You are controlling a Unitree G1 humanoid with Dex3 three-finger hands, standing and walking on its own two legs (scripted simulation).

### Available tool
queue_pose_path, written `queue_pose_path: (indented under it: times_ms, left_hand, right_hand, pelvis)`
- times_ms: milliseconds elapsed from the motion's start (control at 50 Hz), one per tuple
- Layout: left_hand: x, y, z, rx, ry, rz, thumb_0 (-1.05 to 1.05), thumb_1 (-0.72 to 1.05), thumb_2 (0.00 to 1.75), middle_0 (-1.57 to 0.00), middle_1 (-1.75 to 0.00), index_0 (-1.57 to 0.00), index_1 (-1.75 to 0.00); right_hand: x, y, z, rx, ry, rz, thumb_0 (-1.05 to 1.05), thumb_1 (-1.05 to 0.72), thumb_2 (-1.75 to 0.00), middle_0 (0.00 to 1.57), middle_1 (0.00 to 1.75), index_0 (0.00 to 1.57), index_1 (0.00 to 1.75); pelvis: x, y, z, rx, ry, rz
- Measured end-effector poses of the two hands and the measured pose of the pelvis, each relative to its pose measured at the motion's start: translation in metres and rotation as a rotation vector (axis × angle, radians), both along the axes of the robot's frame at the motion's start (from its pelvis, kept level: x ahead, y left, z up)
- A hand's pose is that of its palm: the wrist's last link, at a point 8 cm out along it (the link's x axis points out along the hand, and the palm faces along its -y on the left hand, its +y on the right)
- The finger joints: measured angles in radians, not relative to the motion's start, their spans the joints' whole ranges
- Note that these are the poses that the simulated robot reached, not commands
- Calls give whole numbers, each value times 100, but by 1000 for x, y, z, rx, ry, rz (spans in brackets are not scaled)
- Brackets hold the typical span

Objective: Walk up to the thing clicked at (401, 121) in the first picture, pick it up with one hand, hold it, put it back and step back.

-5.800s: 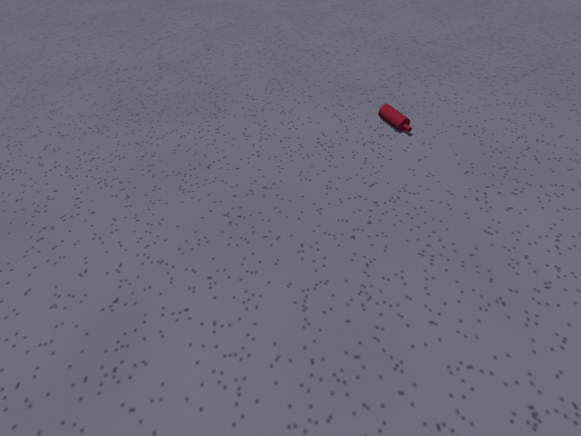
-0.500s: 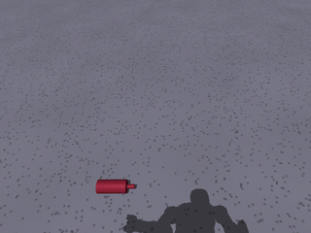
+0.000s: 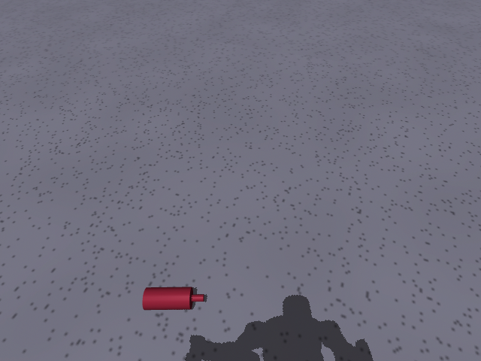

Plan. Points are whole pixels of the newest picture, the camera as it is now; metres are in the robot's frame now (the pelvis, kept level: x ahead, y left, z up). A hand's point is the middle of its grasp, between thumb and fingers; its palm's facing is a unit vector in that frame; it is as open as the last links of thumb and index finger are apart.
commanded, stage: walk up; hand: left
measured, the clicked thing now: (174, 298) +0.49 +0.30 -0.73
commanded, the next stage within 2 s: stand in 0.64 s
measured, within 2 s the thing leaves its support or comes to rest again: neither
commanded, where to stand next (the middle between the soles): +0.11 -0.02 m, yaw +2 degrees
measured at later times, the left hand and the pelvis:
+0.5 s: hand out of the picture +0.09 +0.25 -0.15, palm faces -0.02 -0.95 -0.31, open 7.4 cm; pelvis +0.01 +0.00 +0.00, yaw -1 degrees
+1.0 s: hand out of the picture +0.10 +0.26 -0.14, palm faces -0.01 -0.94 -0.35, open 7.4 cm; pelvis +0.00 +0.01 +0.01, yaw +0 degrees
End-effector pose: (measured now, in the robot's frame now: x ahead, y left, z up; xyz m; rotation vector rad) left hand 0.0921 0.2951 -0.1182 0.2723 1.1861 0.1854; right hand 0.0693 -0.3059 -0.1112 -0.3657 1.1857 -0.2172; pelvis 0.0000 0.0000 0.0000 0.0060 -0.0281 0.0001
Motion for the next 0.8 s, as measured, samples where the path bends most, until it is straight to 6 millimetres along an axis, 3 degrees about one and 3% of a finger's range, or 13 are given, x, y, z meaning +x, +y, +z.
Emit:
queue_pose_path:
  times_ms: [220,480,800]
  left_hand:
    - [-1,3,4,13,19,-2,1,91,90,-20,-30,-20,-30]
    - [-8,-1,1,10,59,-4,1,91,90,-20,-30,-20,-30]
    - [9,-3,7,20,10,-23,1,91,90,-20,-30,-20,-30]
  right_hand:
    - [19,5,1,17,-31,3,1,-90,-90,20,30,20,30]
    - [10,3,-1,21,11,-19,1,-90,-90,20,30,20,30]
    - [8,7,-4,44,34,-31,1,-90,-90,20,30,20,29]
  pelvis:
    - [4,2,2,-2,-3,-5]
    - [8,0,3,-5,0,-11]
    - [8,3,6,-7,-7,-3]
